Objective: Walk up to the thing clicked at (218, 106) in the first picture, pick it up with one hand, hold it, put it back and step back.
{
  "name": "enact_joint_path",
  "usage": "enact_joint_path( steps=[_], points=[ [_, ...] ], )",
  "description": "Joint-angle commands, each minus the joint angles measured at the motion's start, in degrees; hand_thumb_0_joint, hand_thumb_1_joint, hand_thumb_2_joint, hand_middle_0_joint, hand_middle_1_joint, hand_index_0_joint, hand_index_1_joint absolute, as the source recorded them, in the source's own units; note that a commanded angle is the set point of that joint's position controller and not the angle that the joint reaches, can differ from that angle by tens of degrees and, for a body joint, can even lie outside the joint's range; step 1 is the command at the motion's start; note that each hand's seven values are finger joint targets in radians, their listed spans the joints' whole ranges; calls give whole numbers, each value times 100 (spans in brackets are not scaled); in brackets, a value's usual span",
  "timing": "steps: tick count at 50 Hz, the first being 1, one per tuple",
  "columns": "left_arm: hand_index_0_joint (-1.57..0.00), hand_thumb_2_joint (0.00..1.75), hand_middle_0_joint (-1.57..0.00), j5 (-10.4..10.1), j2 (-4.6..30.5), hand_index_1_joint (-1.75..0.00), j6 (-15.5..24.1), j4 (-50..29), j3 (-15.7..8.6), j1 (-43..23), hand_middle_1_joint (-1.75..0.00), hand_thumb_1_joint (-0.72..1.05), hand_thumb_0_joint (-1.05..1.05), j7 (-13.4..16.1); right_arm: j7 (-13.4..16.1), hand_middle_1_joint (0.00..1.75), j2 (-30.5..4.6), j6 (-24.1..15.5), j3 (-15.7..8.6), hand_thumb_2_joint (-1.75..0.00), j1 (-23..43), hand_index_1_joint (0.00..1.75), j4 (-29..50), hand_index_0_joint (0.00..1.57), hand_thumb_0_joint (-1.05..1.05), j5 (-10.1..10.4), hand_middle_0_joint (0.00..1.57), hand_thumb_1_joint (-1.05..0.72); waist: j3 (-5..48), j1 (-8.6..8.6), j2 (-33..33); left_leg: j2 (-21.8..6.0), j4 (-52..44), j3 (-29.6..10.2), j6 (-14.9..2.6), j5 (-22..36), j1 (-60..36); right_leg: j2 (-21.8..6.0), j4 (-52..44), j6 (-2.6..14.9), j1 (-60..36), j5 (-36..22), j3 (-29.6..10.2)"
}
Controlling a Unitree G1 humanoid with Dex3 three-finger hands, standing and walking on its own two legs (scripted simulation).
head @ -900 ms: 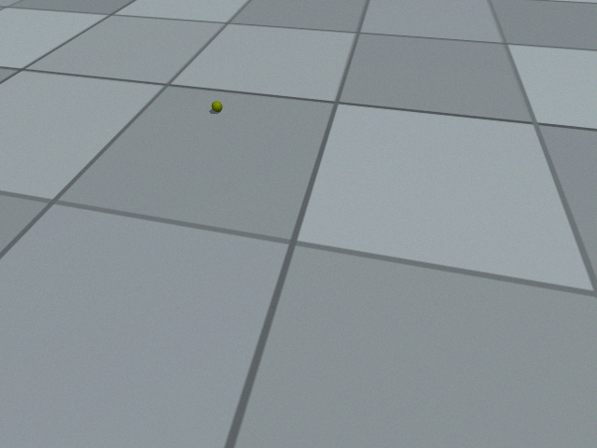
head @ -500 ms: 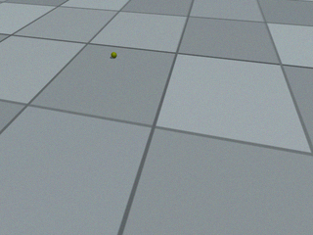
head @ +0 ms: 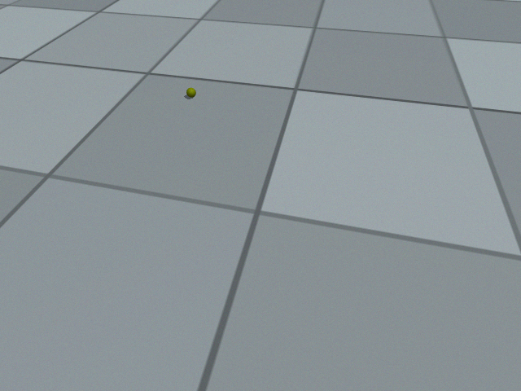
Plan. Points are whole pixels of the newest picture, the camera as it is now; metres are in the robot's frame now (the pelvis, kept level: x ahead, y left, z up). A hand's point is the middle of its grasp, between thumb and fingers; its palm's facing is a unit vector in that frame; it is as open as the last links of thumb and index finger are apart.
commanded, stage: stand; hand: left
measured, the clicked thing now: (191, 92) +2.22 +0.47 -0.75
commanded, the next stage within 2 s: walk up in 0.22 s
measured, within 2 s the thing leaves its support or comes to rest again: neither
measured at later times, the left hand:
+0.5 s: hand out of the picture +0.09 +0.35 -0.15, palm faces +0.26 -0.90 -0.34, open 7.4 cm
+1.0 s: hand (58, 350) +0.25 +0.40 -0.15, palm faces +0.45 -0.84 -0.30, open 7.4 cm
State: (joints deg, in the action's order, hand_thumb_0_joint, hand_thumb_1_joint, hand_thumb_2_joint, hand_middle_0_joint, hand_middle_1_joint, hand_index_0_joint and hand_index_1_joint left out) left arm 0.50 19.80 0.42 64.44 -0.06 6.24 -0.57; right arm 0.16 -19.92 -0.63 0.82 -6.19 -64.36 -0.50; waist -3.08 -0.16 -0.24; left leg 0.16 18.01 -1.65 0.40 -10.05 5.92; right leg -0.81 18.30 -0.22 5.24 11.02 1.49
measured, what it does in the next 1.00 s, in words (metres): walks ahead, turning left: left foot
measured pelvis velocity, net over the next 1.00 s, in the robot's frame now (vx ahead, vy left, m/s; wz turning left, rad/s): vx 0.31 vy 0.09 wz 0.51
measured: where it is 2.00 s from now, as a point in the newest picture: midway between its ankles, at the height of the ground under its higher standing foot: (228, 231)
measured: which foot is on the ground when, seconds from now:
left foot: down 0.00-0.26, up 0.28-0.54, down 0.56-1.00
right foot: down 0.00-0.56, up 0.58-1.00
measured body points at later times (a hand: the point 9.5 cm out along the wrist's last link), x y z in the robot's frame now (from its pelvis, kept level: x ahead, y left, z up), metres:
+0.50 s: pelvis +0.06 +0.04 -0.01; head +0.04 +0.07 +0.43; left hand +0.07 +0.40 -0.13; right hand +0.22 -0.29 -0.08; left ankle +0.15 +0.20 -0.72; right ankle -0.01 -0.12 -0.75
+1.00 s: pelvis +0.31 +0.09 -0.01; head +0.29 +0.11 +0.44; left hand +0.23 +0.44 -0.13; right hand +0.50 -0.20 -0.09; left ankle +0.16 +0.20 -0.75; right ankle +0.51 -0.02 -0.71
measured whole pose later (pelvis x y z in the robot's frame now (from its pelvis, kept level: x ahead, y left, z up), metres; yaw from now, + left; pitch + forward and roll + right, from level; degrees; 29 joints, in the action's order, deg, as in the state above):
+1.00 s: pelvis +0.31 +0.09 -0.01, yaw +29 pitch +0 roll +2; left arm 3.2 29.6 -3.0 54.6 -6.4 7.9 -10.1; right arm -0.7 -23.4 -6.2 -2.5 -21.5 -54.1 -0.6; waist 1.2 -0.9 6.6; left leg -1.4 18.9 -5.2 0.5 -18.0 1.8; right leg -8.3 42.6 -3.2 32.5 8.5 -3.4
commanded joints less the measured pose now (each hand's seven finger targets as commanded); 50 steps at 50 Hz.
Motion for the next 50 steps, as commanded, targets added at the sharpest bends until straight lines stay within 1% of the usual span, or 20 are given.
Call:
enact_joint_path(
  steps=[1,10,11,12,13,14,15,18,21,24,26,27,28,29,30,31,32,35,43,50],
  points=[
    [-20,90,-20,-1,1206,-30,150,-326,-210,-203,-30,90,0,110,59,30,-1211,-135,-243,-90,198,30,342,20,0,13,20,-90,461,-9,48,-726,-186,-488,-177,922,-28,-717,-319,169,-29,-776,-562],
    [-20,90,-20,5,1242,-30,148,-316,-224,-187,-30,90,0,115,59,30,-1205,-134,-240,-90,185,30,348,20,0,12,20,-90,584,-7,38,-725,-171,-475,-179,1077,-61,-740,-275,183,-204,-1028,-553],
    [-20,90,-20,70,2151,-30,263,-850,-823,-283,-30,90,0,-117,-154,30,-2045,-227,-697,-90,-116,30,745,20,0,40,20,-90,877,-319,447,-585,241,-1195,-516,-1866,1676,-518,458,381,-1343,2112,-87],
    [-20,90,-20,163,2170,-30,306,-890,-842,-3,-30,90,0,-185,-251,30,-1932,-250,-592,-90,494,30,1018,20,0,8,20,-90,334,-642,523,-268,537,-755,-247,-2077,3378,-939,58,592,-2103,3037,-565],
    [-20,90,-20,166,2307,-30,315,-889,-936,670,-30,90,0,-211,-303,30,-1605,-279,-489,-90,1272,30,1432,20,0,-52,20,-90,303,-1108,1102,185,1628,436,45,-1229,4449,-1873,-1025,900,-2800,3633,-1185],
    [-20,90,-20,112,2375,-30,314,-1018,-964,432,-30,90,0,-227,-321,30,-1509,-264,-541,-90,1373,30,1530,20,0,-129,20,-90,93,-1125,1674,-268,2950,420,-97,-1344,4831,-2870,-1424,1248,-2246,3414,-1923],
    [-20,90,-20,119,2289,-30,321,-1308,-931,-81,-30,90,0,-278,-363,30,-1734,-262,-645,-90,1147,30,1491,20,0,-138,20,-90,-78,-850,991,-617,3364,337,21,-1288,4495,-3043,-1501,1414,-1507,3294,-1978],
    [-20,90,-20,169,2118,-30,393,-1643,-886,-933,-30,90,0,-367,-591,30,-1903,-198,-814,-90,242,30,1315,20,0,-22,20,-90,99,-197,743,-1026,3140,98,-14,-998,3396,-2490,-1290,1120,-745,2934,-677],
    [-20,90,-20,170,2185,-30,325,-1710,-916,-938,-30,90,0,-473,-732,30,-1790,-127,-833,-90,59,30,1336,20,0,15,20,-90,225,-140,1049,-645,2371,815,39,-353,2253,-1649,-978,871,-106,2597,572],
    [-20,90,-20,241,2249,-30,215,-1801,-999,-1275,-30,90,0,-521,-640,30,-1732,-122,-826,-90,-588,30,1215,20,0,10,20,-90,230,181,965,-353,2018,1425,57,24,727,-1569,-384,853,1178,3341,820],
    [-20,90,-20,264,1974,-30,149,-1777,-923,-978,-30,90,0,-527,-472,30,-1937,-161,-927,-90,-1287,30,1041,20,0,-14,20,-90,460,408,30,29,1813,1460,-87,-637,-249,-1196,1216,826,1453,2655,1036],
    [-20,90,-20,233,1660,-30,121,-1820,-793,-827,-30,90,0,-572,-357,30,-2234,-196,-1019,-90,-1961,30,874,20,0,-32,20,-90,685,748,-927,131,1436,1181,-295,-1340,-1061,-808,3115,710,1874,1603,1294],
    [-20,90,-20,168,1248,-30,107,-2024,-649,-1072,-30,90,0,-645,-230,30,-2860,-204,-1158,-90,-2501,30,851,20,0,-98,20,-90,304,1011,-1982,-947,337,-1034,-662,-3147,-1288,-235,4959,440,3267,2096,1126],
    [-20,90,-20,77,1342,-30,153,-2343,-572,-1043,-30,90,0,-687,-194,30,-3450,-253,-1177,-90,-1824,30,1223,20,0,67,20,-90,245,573,-1939,-2486,-1914,-5006,-1399,-5181,-604,177,5655,352,4061,2121,63],
    [-20,90,-20,179,1790,-30,170,-2231,-579,-1057,-30,90,0,-687,-159,30,-3433,-323,-1157,-90,-952,30,1448,20,0,207,20,-90,-274,134,-1033,-3006,-2439,-5441,-1654,-5500,343,-401,5800,281,3839,1638,-758],
    [-20,90,-20,64,1988,-30,164,-1944,-585,-608,-30,90,0,-693,-99,30,-3121,-432,-981,-90,-591,30,1543,20,0,179,20,-90,-173,-195,-357,-2726,-1873,-4232,-1508,-4583,182,-595,5631,161,3647,1388,-844],
    [-20,90,-20,1,1966,-30,137,-1702,-606,-505,-30,90,0,-693,-52,30,-2838,-512,-874,-90,-573,30,1546,20,0,100,20,-90,-56,-202,-162,-2241,-1403,-3134,-1147,-3639,407,-710,5194,93,3305,1089,-877],
    [-20,90,-20,41,2041,-30,4,-1507,-686,-25,-30,90,0,-746,-32,30,-2526,-636,-757,-90,-286,30,1437,20,0,116,20,-90,168,-408,-629,-1322,-1273,-1411,-657,-2665,1297,-675,4183,-14,2281,496,-600],
    [-20,90,-20,261,1875,-30,-90,-1773,-812,-715,-30,90,0,-886,-11,30,-2346,-776,-891,-90,-1146,30,1358,20,0,109,20,-90,278,-1,-577,-1163,-1063,-1150,-1066,-1883,35,-632,3276,-384,3419,-498,-379],
    [-20,90,-20,211,1726,-30,34,-1939,-851,-1214,-30,90,0,-907,117,30,-2463,-704,-958,-90,-1047,30,1541,20,0,-73,20,-90,119,-91,-841,-1351,-366,-1149,-1181,-1191,223,-832,1839,-145,2418,339,-456]
  ],
)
